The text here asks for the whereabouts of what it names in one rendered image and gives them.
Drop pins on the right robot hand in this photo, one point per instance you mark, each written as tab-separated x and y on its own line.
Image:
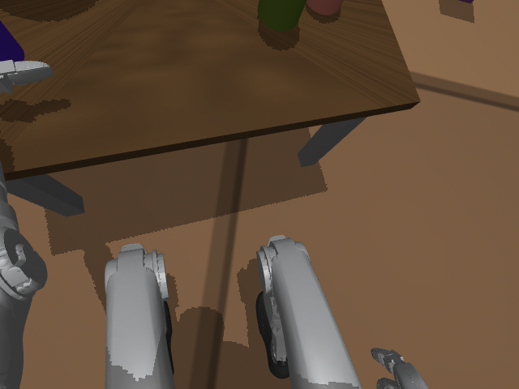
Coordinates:
405	374

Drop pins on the right robot foot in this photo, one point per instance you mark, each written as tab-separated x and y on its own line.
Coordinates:
278	368

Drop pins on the left robot hand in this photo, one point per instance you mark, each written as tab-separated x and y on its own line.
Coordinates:
22	73

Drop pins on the left robot arm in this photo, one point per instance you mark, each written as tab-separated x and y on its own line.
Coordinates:
22	273

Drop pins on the coffee table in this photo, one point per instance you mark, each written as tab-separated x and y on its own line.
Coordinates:
137	78

